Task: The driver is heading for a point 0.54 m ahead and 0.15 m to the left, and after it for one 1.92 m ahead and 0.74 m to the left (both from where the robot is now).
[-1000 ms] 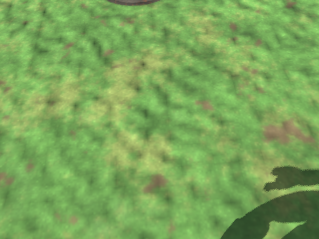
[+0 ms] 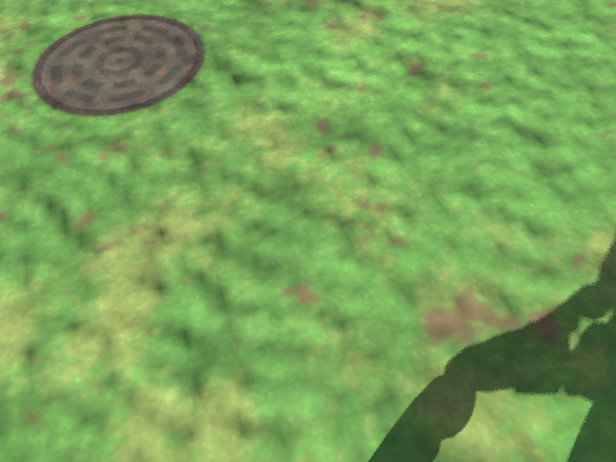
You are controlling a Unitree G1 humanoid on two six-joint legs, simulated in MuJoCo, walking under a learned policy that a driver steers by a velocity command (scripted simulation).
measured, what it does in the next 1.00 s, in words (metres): walks ahead: left foot, then right foot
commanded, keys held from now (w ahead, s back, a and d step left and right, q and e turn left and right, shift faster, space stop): w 0.48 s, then w+q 0.12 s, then q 0.40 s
